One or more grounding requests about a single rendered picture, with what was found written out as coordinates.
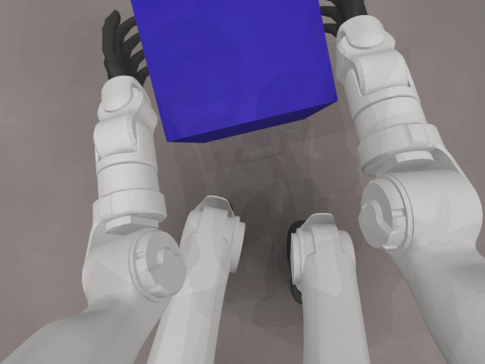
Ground left robot upper arm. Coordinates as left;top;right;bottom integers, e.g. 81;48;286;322
0;228;186;364

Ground robot left forearm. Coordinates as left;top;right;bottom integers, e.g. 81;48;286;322
85;76;167;260

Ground right robot shin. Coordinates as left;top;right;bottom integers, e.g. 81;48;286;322
296;213;356;291

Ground robot right hand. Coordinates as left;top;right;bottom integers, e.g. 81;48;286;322
320;0;368;37

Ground right robot upper arm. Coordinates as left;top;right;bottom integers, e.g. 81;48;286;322
358;169;485;364

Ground carton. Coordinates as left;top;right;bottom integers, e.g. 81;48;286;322
131;0;338;143

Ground robot left hand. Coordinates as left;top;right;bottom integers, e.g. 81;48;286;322
102;10;149;87

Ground left robot shin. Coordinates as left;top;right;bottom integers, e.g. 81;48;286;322
180;196;235;247

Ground robot shin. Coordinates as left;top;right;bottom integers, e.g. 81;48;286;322
180;196;235;247
296;213;356;291

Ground robot right forearm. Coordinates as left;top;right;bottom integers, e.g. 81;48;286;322
336;15;483;226

